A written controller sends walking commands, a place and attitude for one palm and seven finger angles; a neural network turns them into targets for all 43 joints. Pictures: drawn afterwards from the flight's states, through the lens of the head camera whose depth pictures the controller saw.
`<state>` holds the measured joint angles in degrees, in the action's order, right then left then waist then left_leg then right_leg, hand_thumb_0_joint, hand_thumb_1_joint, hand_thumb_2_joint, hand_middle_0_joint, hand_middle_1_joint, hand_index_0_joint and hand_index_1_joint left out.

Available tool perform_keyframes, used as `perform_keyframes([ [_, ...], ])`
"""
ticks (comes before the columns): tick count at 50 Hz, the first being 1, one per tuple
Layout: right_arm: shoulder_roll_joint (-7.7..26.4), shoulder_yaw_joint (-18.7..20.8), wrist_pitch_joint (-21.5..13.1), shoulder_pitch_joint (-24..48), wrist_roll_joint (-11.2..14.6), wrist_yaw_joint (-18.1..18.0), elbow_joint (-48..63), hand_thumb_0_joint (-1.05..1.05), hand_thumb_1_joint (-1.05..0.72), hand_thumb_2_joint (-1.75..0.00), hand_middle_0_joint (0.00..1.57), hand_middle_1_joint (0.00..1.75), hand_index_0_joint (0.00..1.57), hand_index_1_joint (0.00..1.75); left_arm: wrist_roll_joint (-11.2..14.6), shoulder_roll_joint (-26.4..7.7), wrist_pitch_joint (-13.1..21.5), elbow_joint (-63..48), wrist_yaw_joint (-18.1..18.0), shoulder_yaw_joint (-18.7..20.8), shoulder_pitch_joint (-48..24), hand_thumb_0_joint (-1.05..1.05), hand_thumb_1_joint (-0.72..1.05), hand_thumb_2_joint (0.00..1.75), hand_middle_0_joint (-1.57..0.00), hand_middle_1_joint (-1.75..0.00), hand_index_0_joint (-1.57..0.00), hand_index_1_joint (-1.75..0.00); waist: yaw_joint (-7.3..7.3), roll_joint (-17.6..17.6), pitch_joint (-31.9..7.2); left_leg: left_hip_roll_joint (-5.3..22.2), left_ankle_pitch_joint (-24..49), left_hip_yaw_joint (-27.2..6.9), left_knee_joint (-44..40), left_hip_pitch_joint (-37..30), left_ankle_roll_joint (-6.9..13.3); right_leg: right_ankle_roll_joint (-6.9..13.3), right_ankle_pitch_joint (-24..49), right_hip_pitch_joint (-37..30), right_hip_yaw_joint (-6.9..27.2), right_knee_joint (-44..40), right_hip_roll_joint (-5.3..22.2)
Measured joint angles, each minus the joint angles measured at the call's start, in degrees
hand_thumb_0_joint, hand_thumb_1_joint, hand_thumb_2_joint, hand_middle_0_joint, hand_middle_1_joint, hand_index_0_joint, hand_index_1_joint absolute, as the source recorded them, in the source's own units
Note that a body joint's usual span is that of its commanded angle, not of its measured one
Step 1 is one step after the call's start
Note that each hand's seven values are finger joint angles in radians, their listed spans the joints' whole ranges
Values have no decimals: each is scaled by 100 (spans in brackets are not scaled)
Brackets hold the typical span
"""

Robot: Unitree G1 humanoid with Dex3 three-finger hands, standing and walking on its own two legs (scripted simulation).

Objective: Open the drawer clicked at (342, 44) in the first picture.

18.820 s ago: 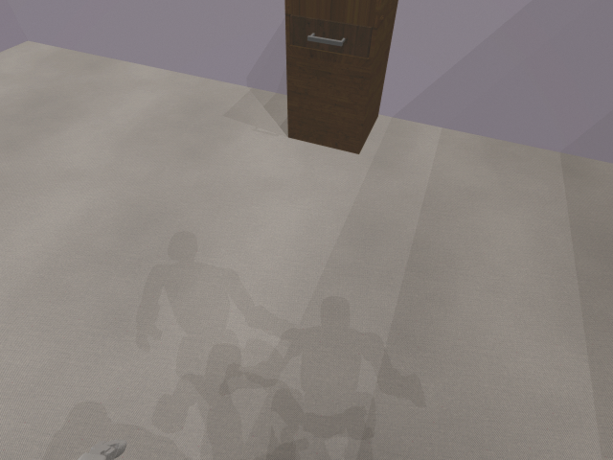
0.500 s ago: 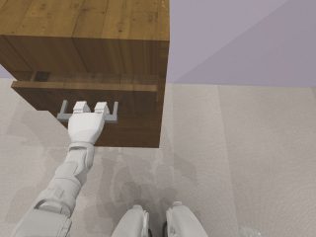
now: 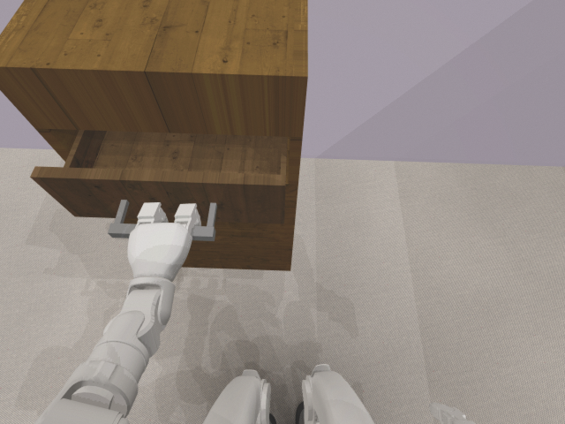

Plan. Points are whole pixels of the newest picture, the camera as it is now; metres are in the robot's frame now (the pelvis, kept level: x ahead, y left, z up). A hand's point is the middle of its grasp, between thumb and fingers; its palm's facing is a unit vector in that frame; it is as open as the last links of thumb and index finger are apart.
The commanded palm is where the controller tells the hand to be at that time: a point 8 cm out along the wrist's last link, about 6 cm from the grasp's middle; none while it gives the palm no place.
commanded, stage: pull the drawer open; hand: left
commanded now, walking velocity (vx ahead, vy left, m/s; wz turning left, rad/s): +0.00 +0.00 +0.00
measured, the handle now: (165, 220) +0.43 +0.21 -0.05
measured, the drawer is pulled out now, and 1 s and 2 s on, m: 0.09 0.17 0.26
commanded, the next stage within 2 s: none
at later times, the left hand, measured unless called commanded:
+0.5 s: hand (168, 285) +0.32 +0.19 -0.07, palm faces -0.04 -0.07 -1.00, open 5.3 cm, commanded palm +0.29 +0.20 -0.03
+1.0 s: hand (164, 306) +0.29 +0.19 -0.07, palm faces -0.05 -0.08 -0.99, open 5.3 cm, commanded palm +0.25 +0.20 -0.03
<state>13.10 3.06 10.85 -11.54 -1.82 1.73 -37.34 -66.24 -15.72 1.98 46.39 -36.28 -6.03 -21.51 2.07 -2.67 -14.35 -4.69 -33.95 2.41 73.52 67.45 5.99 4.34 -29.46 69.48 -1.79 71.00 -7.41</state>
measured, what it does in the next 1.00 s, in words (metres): stands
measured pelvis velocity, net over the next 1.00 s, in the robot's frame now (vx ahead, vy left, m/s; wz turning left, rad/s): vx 0.01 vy -0.02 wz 0.01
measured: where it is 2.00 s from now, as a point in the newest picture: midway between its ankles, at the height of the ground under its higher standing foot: outside the picture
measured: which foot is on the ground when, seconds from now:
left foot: down 0.00-1.00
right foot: down 0.00-1.00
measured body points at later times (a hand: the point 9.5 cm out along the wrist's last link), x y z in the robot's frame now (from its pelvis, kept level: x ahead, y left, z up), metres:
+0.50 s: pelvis +0.00 -0.01 +0.00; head +0.11 -0.02 +0.44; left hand +0.32 +0.19 -0.02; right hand +0.15 -0.25 -0.14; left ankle +0.00 +0.06 -0.62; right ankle +0.03 -0.08 -0.62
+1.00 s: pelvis +0.01 -0.02 +0.00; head +0.11 -0.03 +0.44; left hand +0.29 +0.19 -0.02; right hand +0.17 -0.25 -0.13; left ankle +0.00 +0.06 -0.62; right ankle +0.03 -0.08 -0.62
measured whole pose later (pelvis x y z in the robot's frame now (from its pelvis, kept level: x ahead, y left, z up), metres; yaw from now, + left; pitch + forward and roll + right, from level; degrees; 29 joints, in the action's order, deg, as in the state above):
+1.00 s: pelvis +0.01 -0.02 +0.00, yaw +0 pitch +27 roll +0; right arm 13.0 1.8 8.9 -7.8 -2.2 1.3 -33.9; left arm -66.8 -15.4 5.1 29.2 -36.9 -5.1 -0.4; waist -0.4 -1.8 -15.0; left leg -4.6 -35.4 3.1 73.6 64.8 4.9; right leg 5.8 -31.2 67.8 -1.2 72.7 -7.7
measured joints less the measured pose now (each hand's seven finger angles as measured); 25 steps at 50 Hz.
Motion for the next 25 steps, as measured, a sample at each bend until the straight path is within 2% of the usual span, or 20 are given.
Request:
perform_keyframes([
  [7, -15, -22, 10, 39, 6, -13, 62, 1, -91, -90, 20, 30, 20, 30, 31, 7, 40, -276, 43, 9, 390, 2, 78, 82, -31, -135, -41, -135, -31, 20, -20, 10, 15, 19, -86, -124, -17, 24, 14, -104, 32, -56, -14],
  [16, 1, -26, -35, 128, -27, -18, 92, 1, -91, -90, 20, 30, 20, 30, -83, 39, 189, -582, -89, 27, 797, 2, 78, 83, -30, -135, -41, -135, -125, 59, -49, -7, -19, 12, -42, -139, -41, 61, -39, -107, 17, 20, 0],
  [25, -12, -42, -53, 261, -17, -29, 174, 1, -91, -90, 20, 30, 20, 30, -60, 40, 157, -890, -57, -8, 1117, 2, 78, 83, -30, -135, -41, -135, -178, 52, -34, -10, -45, 22, -15, -174, -65, 86, -75, -126, 21, 78, 2],
])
